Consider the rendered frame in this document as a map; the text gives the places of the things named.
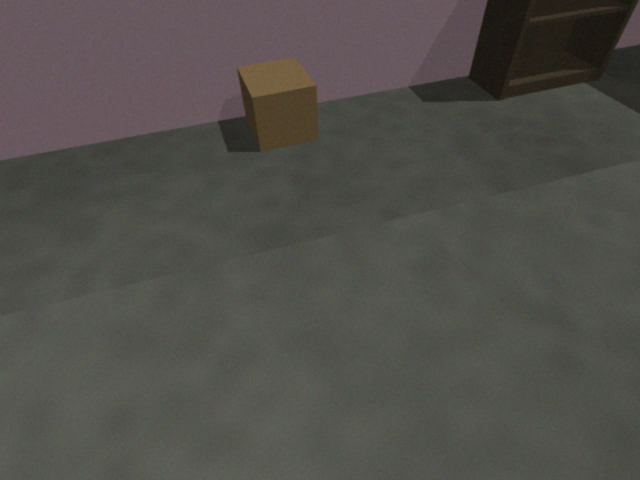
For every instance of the bookshelf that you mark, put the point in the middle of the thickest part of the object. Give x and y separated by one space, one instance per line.
527 46

